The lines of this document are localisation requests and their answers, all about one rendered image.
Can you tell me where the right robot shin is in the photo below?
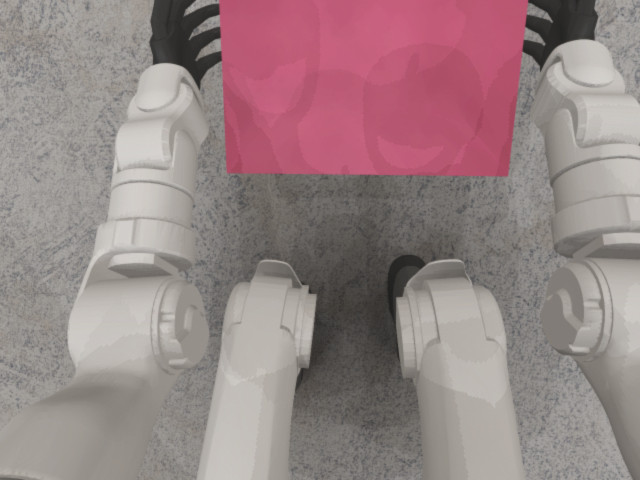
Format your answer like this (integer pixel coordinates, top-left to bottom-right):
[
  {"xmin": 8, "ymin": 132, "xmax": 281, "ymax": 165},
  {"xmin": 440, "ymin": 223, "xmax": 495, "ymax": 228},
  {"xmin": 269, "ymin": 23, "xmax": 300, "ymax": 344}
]
[{"xmin": 403, "ymin": 259, "xmax": 507, "ymax": 357}]

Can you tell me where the left robot hand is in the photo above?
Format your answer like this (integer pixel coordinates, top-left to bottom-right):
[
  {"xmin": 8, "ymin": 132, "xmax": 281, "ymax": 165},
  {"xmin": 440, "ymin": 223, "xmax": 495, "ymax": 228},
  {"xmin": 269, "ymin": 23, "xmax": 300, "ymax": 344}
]
[{"xmin": 149, "ymin": 0, "xmax": 222, "ymax": 91}]

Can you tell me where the right robot forearm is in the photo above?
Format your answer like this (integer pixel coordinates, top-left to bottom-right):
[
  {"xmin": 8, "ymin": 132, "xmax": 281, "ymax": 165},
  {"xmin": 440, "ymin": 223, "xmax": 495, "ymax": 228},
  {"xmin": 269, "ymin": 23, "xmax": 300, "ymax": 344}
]
[{"xmin": 529, "ymin": 39, "xmax": 640, "ymax": 260}]

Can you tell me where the left robot forearm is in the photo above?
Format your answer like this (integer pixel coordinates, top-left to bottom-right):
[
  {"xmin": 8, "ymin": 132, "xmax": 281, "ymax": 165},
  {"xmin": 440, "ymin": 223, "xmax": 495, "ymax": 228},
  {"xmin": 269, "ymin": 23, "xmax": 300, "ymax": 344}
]
[{"xmin": 67, "ymin": 63, "xmax": 209, "ymax": 362}]

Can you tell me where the right robot hand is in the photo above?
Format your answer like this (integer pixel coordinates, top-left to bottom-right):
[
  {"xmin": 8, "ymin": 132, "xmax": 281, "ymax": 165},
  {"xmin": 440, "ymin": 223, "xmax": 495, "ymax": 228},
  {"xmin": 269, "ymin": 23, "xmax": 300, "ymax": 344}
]
[{"xmin": 522, "ymin": 0, "xmax": 598, "ymax": 72}]

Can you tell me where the carton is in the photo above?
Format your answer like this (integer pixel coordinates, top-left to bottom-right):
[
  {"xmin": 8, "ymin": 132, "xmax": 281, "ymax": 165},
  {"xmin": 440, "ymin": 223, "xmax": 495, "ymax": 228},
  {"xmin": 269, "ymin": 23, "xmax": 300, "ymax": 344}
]
[{"xmin": 219, "ymin": 0, "xmax": 528, "ymax": 176}]

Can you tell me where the right robot upper arm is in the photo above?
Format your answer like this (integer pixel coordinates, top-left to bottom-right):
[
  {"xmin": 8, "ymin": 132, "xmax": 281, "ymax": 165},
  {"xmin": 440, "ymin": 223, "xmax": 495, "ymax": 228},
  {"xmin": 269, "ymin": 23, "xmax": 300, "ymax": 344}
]
[{"xmin": 540, "ymin": 257, "xmax": 640, "ymax": 480}]

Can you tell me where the left robot upper arm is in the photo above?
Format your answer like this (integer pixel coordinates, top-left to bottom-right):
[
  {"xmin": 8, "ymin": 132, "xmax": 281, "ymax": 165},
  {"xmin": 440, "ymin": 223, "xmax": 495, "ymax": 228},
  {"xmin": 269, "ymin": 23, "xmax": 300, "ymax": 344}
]
[{"xmin": 0, "ymin": 275, "xmax": 209, "ymax": 480}]

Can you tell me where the left robot thigh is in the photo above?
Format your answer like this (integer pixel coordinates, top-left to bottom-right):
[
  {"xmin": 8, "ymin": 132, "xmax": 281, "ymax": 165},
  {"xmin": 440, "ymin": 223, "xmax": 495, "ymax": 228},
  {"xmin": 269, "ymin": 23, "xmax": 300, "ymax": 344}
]
[{"xmin": 196, "ymin": 275, "xmax": 317, "ymax": 480}]

